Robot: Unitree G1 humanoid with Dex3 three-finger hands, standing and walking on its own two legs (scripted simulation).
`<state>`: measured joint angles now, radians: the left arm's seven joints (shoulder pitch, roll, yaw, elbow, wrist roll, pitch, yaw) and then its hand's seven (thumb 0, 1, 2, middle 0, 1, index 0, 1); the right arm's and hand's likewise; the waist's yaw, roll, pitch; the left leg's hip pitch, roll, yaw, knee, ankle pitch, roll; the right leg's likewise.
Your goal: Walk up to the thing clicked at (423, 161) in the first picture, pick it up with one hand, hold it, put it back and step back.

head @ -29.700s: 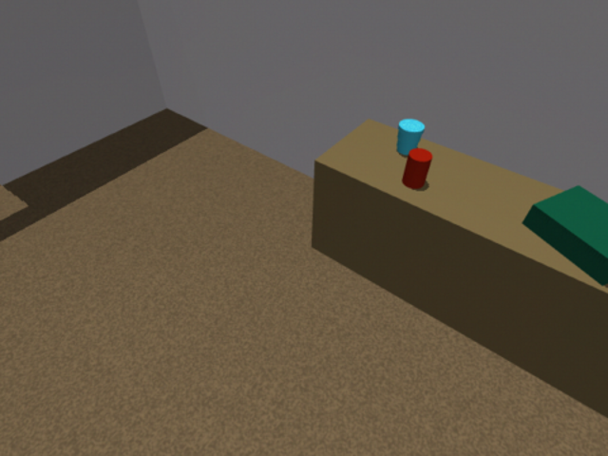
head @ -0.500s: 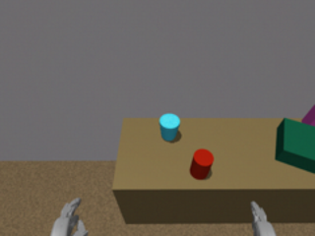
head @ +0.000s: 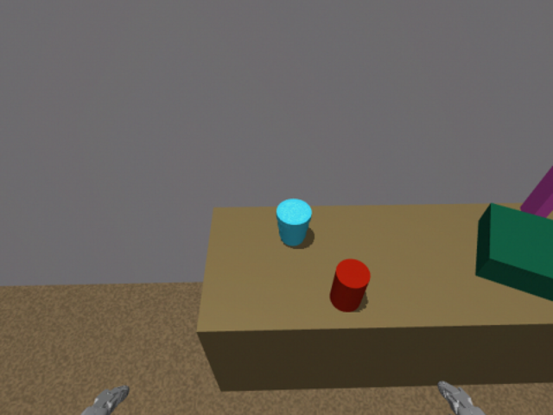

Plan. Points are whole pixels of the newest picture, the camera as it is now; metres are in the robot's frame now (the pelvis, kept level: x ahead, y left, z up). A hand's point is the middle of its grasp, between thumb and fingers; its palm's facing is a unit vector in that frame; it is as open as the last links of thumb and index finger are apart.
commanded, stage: stand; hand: right
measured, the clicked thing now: (348, 286) +0.46 -0.15 -0.21
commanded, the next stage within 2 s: none
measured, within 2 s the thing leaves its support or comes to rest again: neither
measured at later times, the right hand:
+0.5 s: hand out of the picture +0.07 -0.24 -0.11, palm faces -0.02 +0.94 -0.35, open 7.5 cm
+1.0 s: hand out of the picture +0.05 -0.24 -0.12, palm faces -0.03 +0.94 -0.34, open 7.3 cm
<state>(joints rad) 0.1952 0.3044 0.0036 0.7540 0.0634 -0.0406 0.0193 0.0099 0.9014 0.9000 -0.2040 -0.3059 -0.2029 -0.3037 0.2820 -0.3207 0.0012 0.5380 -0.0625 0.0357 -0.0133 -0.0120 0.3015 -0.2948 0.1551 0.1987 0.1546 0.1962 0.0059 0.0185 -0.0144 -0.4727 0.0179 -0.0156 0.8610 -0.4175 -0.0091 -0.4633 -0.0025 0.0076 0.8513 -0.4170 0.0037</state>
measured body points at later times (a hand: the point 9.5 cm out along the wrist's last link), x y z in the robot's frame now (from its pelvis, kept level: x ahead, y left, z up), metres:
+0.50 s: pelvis +0.01 +0.00 +0.04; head -0.01 +0.01 +0.49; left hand +0.08 +0.28 -0.10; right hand +0.07 -0.29 -0.09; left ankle +0.02 +0.13 -0.70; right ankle +0.02 -0.13 -0.70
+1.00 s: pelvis +0.00 +0.00 +0.05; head +0.00 +0.01 +0.50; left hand +0.05 +0.30 -0.09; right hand +0.06 -0.29 -0.09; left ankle +0.02 +0.13 -0.70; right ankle +0.02 -0.13 -0.70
